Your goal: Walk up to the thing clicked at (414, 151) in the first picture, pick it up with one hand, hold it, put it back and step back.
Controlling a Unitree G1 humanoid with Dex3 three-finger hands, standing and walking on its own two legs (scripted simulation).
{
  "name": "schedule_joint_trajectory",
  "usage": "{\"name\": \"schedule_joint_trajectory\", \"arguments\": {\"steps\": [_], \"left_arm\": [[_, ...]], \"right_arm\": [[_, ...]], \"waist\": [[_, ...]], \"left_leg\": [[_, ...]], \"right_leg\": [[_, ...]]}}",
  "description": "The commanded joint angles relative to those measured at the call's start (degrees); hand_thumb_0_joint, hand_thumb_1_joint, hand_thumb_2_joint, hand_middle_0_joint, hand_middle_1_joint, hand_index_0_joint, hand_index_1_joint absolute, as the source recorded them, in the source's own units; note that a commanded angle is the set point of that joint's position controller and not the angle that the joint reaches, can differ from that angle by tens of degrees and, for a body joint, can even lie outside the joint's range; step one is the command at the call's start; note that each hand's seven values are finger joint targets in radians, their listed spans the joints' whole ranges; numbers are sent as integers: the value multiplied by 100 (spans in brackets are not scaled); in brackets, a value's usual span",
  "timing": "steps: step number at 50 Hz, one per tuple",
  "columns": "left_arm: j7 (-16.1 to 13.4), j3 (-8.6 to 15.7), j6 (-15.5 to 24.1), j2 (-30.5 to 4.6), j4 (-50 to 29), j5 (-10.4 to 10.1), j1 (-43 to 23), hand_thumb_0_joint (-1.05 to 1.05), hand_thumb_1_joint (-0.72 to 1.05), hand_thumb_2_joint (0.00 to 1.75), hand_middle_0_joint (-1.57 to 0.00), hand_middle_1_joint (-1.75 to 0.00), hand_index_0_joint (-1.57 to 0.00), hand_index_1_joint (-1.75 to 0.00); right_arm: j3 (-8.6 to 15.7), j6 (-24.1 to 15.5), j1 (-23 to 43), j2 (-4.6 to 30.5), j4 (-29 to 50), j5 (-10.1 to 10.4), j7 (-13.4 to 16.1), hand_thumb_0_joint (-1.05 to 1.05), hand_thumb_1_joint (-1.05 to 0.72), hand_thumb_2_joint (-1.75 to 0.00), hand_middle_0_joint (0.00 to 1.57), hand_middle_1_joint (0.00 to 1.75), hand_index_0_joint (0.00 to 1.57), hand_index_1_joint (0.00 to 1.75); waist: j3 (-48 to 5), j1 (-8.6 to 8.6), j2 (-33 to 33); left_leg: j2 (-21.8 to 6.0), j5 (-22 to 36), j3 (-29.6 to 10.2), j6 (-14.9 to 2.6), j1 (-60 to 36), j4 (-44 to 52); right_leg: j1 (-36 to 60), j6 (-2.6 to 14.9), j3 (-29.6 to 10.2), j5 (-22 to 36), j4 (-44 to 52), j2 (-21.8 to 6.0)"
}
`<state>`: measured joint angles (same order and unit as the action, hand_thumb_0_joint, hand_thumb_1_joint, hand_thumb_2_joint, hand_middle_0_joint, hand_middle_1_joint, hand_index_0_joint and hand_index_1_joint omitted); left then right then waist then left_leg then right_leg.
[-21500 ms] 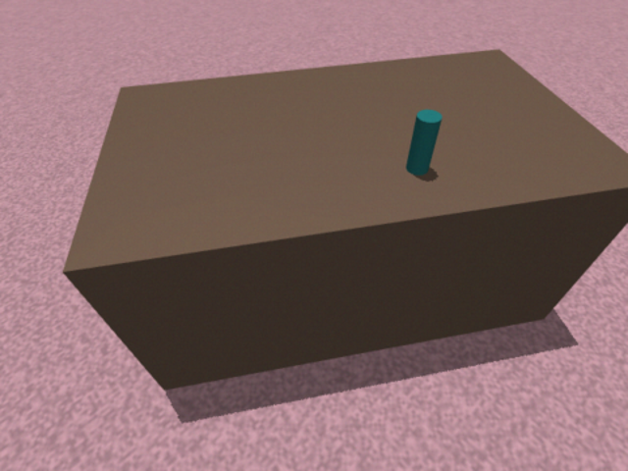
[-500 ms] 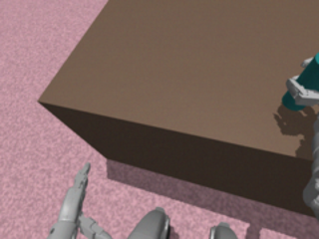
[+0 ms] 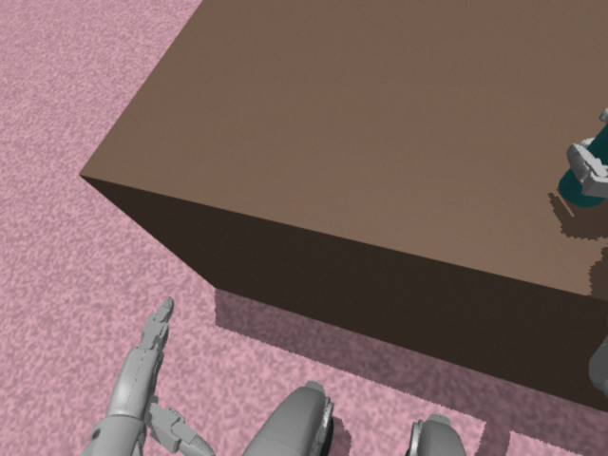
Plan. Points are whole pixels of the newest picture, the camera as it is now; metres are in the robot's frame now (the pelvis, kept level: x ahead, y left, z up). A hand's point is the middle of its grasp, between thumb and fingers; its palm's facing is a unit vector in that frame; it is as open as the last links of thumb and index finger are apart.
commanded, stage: lower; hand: right
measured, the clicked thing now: out of the picture +0.52 -0.23 +0.05
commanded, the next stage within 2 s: loosen in 0.08 s
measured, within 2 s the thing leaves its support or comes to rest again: neither
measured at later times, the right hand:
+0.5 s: hand (606, 153) +0.53 -0.22 +0.04, palm faces +0.22 +0.97 +0.01, open 8.1 cm
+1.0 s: hand out of the picture +0.53 -0.23 +0.05, palm faces +0.23 +0.97 +0.00, open 13.9 cm
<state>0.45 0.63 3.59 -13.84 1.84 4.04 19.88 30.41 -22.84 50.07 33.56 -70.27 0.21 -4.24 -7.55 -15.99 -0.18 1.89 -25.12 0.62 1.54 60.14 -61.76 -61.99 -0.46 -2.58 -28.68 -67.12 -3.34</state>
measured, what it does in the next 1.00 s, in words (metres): stands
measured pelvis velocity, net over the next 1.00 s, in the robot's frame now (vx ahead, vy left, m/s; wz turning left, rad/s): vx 0.00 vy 0.00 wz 0.00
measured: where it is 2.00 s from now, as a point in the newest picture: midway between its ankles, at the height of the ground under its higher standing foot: outside the picture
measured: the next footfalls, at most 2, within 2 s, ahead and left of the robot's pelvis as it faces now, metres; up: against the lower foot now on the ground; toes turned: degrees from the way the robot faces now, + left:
none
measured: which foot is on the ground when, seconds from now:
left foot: down 0.00-1.00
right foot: down 0.00-1.00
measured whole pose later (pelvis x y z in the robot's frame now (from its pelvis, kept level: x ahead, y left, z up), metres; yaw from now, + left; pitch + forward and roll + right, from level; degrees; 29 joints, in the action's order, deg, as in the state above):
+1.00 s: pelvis +0.00 +0.00 -0.01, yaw +0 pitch +24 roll +4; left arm 0.8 0.9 0.3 -14.2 -2.2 3.7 20.3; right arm 31.3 -22.8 50.5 35.1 -68.8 -1.0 -4.3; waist -8.2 -16.9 -0.1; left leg 2.1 -26.0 1.0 1.5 62.8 -64.4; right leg -64.8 -0.6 -3.1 -29.6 -70.0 -3.5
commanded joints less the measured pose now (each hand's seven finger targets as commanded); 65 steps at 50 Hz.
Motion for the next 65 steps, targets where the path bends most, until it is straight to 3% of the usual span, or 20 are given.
{"name": "schedule_joint_trajectory", "arguments": {"steps": [1,3,4,6,9,10,11,17,22,28,33,43,44,48,54,55,56,59,62,65], "left_arm": [[-115,540,315,-847,-1252,-20,2,0,-56,6,-5,-4,-4,-5],[-122,612,271,-879,-1038,-36,262,0,-56,6,-5,-4,-4,-5],[-113,554,269,-835,-934,-22,304,0,-56,7,-5,-4,-4,-5],[-129,772,249,-1021,-889,-26,312,0,-56,6,-5,-4,-4,-5],[-91,667,227,-941,-1048,-16,97,0,-55,5,-5,-4,-4,-5],[-84,717,220,-941,-1041,-10,185,0,-56,6,-6,-4,-5,-5],[-88,703,224,-958,-1144,-24,13,0,-51,3,-6,-5,-6,-4],[-80,692,141,-924,-1277,-43,218,0,-52,3,-6,-5,-6,-4],[-65,731,99,-960,-1181,-58,306,0,-53,4,-6,-5,-6,-5],[-66,657,92,-909,-1249,-20,180,0,-55,6,-5,-5,-5,-5],[-83,728,59,-998,-1344,-40,145,0,-56,6,-5,-5,-4,-5],[-72,647,61,-887,-1352,-45,125,0,-56,6,-5,-5,-4,-5],[-69,633,52,-903,-1303,-38,220,0,-52,4,-6,-5,-6,-5],[-116,934,2,-1216,-1551,-47,226,0,-52,3,-6,-5,-6,-5],[-126,782,-123,-1055,-990,-147,281,0,-54,5,-5,-4,-5,-5],[-138,703,-117,-1049,-970,-149,178,0,-54,5,-5,-4,-5,-5],[-158,719,-127,-1058,-944,-181,94,0,-54,5,-5,-4,-5,-5],[-166,487,-135,-851,-442,-206,-41,0,-55,5,-5,-4,-4,-5],[-220,523,-65,-1007,-528,-256,-388,0,-55,5,-5,-4,-5,-5],[-217,451,-42,-971,-49,-336,-62,0,-55,4,-6,-4,-5,-5]], "right_arm": [[14,-620,2902,1415,1722,74,24,0,-38,-133,134,145,137,145],[5,-595,2816,1532,1579,61,-5,0,-38,-133,134,145,137,145],[-201,-570,2719,1218,1537,59,-51,0,-37,-133,134,144,137,144],[-30,-528,2572,1462,1390,43,-24,0,-39,-133,134,144,136,144],[53,-514,2509,1413,1247,74,22,0,-39,-134,135,146,138,146],[-20,-526,2537,1272,1181,70,18,0,-31,-126,136,141,139,141],[20,-548,2617,1333,1325,81,15,0,-28,-118,132,133,134,133],[39,-540,2641,1468,1371,11,-5,0,-9,-73,120,99,120,99],[30,-486,2499,1431,1182,11,7,0,10,-57,114,82,113,82],[-19,-488,2639,1448,1243,-24,-11,0,25,-36,89,62,89,62],[134,-429,2575,1590,1125,-13,12,0,30,-30,77,53,76,53],[0,-432,2568,1473,1154,-44,28,0,33,-19,44,31,43,31],[39,-432,2508,1429,1155,-21,25,0,32,-27,36,32,35,32],[227,-465,2708,2051,1761,-90,34,0,30,-23,28,26,27,26],[367,-220,2896,2418,2236,60,-17,0,38,-7,14,9,12,9],[263,-149,2804,2308,2149,70,-55,0,40,-5,11,6,10,6],[437,-123,3094,2727,2470,55,-34,0,41,-4,11,5,9,5],[-136,181,2546,1831,1326,65,-221,0,46,-2,9,4,7,4],[-7,360,2710,2240,1255,77,-448,0,45,-3,8,4,7,4],[-53,561,2480,2069,727,235,-747,0,44,-4,8,4,7,4]], "waist": [[-3419,26,-1417],[-3300,-1,-1536],[-3325,-25,-1652],[-3199,-20,-1596],[-2934,36,-1451],[-2932,-67,-1429],[-3071,13,-1398],[-3281,-78,-1339],[-2888,-48,-1270],[-3113,-22,-1513],[-3092,-21,-1308],[-3064,-59,-1300],[-2981,-64,-1298],[-3646,-3,-1620],[-3390,276,-1873],[-3374,331,-1854],[-3420,417,-2001],[-2570,317,-1537],[-2705,346,-1439],[-2251,314,-1050]], "left_leg": [[123,1697,188,-262,-1321,530],[126,1677,180,-258,-1133,525],[135,1721,207,-263,-1011,468],[133,1725,206,-258,-932,470],[131,1599,205,-263,-910,446],[130,1685,197,-257,-951,430],[129,1711,193,-253,-1031,427],[107,1966,145,-213,-1362,417],[119,1609,174,-241,-1045,411],[114,1681,158,-252,-1108,363],[116,1584,163,-234,-1225,416],[110,1593,143,-226,-1200,384],[132,1544,195,-242,-1071,362],[137,1700,220,-265,-1319,398],[140,1706,206,-274,-1577,701],[144,1730,228,-280,-1575,743],[123,1703,180,-284,-1650,819],[144,1626,224,-280,-1605,1029],[134,1713,231,-265,-1794,1171],[120,1710,234,-228,-1868,1348]], "right_leg": [[2468,72,-36,2111,720,97],[2545,68,-21,2147,659,95],[2679,46,-59,2353,659,78],[2611,43,-67,2390,628,74],[2282,50,-54,2127,640,82],[2213,65,-51,2156,604,89],[2248,70,-49,2158,599,93],[2143,120,18,2164,506,138],[1972,97,-23,1857,601,129],[2080,74,0,1993,551,137],[1876,102,7,1728,560,138],[1760,131,33,1652,493,139],[1843,107,-19,1725,544,116],[2445,61,-41,2147,611,114],[2758,31,15,2314,884,161],[2924,11,-5,2473,951,143],[3017,18,24,2427,1002,147],[2803,22,7,2300,1249,135],[3039,16,-35,2435,1415,79],[2856,77,-32,2259,1549,109]]}}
